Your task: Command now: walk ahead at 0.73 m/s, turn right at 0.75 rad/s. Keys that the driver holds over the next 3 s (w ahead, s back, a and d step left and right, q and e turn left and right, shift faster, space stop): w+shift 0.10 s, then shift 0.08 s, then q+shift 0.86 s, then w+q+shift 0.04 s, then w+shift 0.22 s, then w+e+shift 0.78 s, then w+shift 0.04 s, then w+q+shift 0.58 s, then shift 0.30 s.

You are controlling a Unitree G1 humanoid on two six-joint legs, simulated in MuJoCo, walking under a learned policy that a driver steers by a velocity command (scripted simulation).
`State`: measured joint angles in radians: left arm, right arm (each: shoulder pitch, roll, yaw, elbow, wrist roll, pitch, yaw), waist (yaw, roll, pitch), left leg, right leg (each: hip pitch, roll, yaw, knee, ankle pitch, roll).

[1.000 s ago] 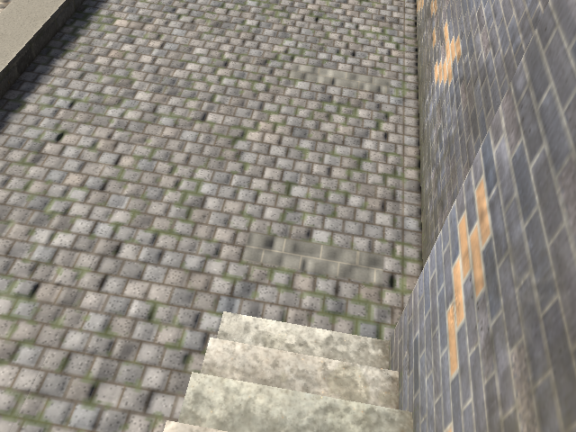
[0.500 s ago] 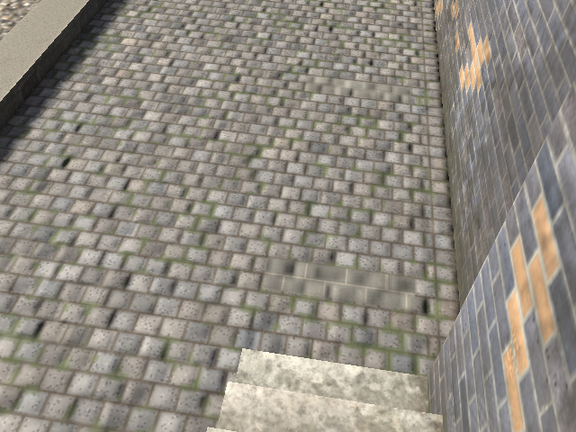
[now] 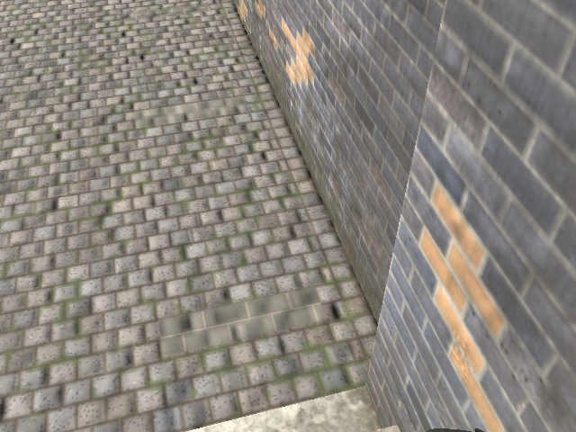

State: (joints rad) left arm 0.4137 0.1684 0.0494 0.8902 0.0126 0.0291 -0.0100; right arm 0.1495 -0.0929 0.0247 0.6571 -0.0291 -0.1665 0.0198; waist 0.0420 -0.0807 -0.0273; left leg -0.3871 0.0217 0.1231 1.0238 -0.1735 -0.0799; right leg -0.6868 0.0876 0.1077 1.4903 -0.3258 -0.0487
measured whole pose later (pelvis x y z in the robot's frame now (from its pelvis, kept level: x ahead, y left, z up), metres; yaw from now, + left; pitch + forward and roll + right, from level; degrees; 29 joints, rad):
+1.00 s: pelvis +0.84 +0.06 -0.77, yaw +26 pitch -3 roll +2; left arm 0.23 0.25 0.02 0.58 0.04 -0.10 -0.03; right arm 0.49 -0.32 -0.05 0.80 -0.05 -0.10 0.03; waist -0.10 -0.02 0.06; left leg -0.47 -0.11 0.09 1.09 -0.57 0.12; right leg -0.78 -0.04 0.16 1.75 -0.46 0.15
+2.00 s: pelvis +1.66 +0.33 -0.94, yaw +12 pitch +2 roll +2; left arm 0.04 0.28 0.06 0.69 0.01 -0.04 -0.08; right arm 0.52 -0.23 -0.07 0.99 -0.03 -0.08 -0.04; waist -0.02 -0.01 0.04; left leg 0.23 0.05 0.27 0.58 -0.41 -0.04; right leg -0.63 0.06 -0.14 0.72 -0.12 -0.22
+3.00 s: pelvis +2.65 +0.53 -0.90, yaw +28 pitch +1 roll -1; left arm 0.14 0.26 0.01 0.76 0.02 -0.11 0.02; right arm 0.33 -0.27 -0.04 0.86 0.04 -0.06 -0.02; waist -0.01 0.01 0.09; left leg -0.39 -0.09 -0.16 1.39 -0.53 -0.05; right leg -0.40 0.03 -0.01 0.49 -0.11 -0.01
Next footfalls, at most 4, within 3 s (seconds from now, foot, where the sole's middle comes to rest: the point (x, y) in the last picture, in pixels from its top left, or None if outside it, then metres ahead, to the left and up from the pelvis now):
0.26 right None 0.22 -0.08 -0.88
0.48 left None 0.48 0.12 -1.14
0.64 right None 0.58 -0.11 -1.14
0.86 right None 0.78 -0.09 -1.30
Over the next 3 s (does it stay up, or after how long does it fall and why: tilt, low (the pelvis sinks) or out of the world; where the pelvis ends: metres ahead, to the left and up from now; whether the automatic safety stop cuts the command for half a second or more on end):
stays up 2.65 0.53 -0.90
